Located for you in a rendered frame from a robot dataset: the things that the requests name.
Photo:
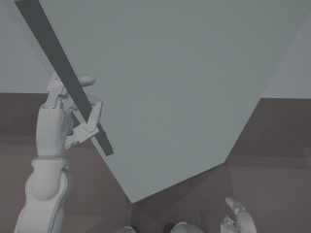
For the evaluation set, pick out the robot right hand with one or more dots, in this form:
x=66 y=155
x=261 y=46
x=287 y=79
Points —
x=243 y=223

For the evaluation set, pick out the robot right foot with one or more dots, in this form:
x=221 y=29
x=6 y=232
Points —
x=168 y=227

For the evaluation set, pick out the fridge door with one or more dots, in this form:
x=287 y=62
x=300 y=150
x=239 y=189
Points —
x=179 y=79

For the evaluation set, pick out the robot right thigh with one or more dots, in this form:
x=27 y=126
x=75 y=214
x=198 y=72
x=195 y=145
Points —
x=186 y=228

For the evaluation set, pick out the robot left hand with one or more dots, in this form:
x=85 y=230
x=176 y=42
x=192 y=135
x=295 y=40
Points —
x=54 y=119

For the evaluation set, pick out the handle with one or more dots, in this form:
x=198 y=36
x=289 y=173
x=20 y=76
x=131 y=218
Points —
x=41 y=28

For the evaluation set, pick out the robot left forearm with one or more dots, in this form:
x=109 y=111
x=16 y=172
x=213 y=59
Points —
x=45 y=191

